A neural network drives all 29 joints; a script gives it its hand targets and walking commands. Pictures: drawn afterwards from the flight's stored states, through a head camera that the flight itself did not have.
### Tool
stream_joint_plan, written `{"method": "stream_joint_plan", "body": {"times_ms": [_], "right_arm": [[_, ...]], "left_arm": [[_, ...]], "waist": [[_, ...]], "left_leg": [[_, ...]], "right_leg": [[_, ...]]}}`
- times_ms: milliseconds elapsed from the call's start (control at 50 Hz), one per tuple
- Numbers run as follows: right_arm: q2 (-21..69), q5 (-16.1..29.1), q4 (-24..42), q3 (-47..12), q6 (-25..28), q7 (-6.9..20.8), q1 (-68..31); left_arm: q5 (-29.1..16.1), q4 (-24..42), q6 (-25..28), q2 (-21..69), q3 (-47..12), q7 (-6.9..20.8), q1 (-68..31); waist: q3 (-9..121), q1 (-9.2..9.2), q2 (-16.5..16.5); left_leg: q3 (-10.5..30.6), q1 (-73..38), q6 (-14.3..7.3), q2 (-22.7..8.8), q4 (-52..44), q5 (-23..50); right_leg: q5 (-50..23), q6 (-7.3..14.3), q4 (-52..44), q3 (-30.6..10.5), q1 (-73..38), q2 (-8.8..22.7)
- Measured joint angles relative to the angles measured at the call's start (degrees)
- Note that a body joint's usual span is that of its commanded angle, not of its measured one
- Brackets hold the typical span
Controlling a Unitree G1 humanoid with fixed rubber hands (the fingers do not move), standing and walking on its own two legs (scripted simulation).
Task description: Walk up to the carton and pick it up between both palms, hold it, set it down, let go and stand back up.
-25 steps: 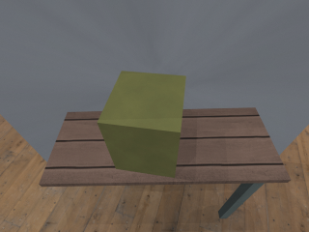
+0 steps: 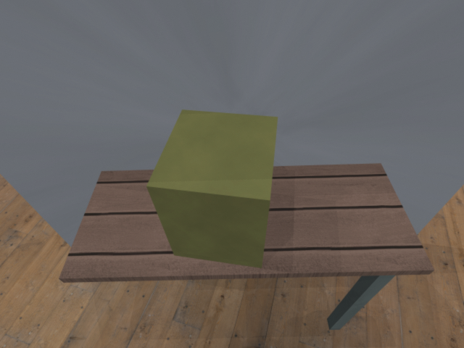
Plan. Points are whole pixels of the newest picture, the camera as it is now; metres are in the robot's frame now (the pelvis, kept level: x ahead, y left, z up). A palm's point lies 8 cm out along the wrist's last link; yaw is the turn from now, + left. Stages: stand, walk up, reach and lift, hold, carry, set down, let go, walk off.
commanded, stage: stand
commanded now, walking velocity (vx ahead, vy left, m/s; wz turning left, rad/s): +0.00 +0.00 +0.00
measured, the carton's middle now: (222, 190) +0.43 +0.05 +0.00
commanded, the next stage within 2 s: none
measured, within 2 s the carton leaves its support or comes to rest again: neither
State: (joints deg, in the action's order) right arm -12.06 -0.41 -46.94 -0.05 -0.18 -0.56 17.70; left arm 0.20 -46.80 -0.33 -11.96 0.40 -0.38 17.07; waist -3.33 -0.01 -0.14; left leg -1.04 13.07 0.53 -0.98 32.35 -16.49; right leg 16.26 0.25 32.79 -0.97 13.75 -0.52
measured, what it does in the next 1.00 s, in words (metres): stands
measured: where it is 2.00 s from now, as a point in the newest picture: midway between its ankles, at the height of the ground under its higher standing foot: outside the picture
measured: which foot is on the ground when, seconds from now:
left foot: down 0.00-1.00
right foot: down 0.00-1.00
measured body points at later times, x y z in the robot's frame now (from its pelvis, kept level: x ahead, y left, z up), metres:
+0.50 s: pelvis +0.00 +0.00 +0.00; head +0.01 +0.00 +0.45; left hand +0.05 +0.24 -0.14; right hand +0.04 -0.24 -0.14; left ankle +0.01 +0.12 -0.73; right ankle +0.02 -0.12 -0.73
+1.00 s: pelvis +0.01 +0.00 +0.01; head +0.01 +0.00 +0.46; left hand +0.04 +0.24 -0.14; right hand +0.03 -0.24 -0.14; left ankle +0.01 +0.12 -0.73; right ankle +0.02 -0.12 -0.73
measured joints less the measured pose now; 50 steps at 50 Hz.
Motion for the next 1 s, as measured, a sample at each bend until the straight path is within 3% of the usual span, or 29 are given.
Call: {"method": "stream_joint_plan", "body": {"times_ms": [1000], "right_arm": [[1.24,0.38,-9.48,-0.23,0.11,-1.12,0.02]], "left_arm": [[-0.30,-9.66,0.35,1.23,-0.45,-1.28,0.10]], "waist": [[0.57,-0.01,0.09]], "left_leg": [[-0.56,-2.70,-0.07,-0.07,-4.79,1.80]], "right_leg": [[-2.03,-0.22,-4.84,-0.57,-2.53,-0.08]]}}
